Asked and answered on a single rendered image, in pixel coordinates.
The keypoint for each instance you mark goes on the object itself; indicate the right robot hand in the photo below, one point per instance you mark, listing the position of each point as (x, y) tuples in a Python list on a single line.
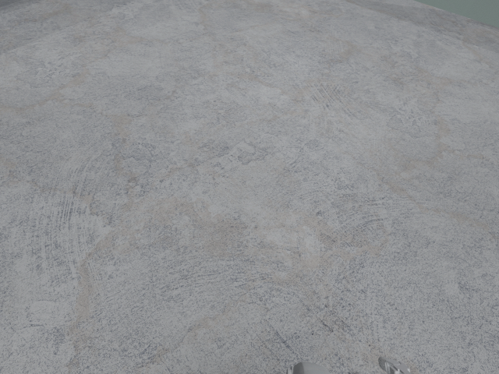
[(393, 367)]

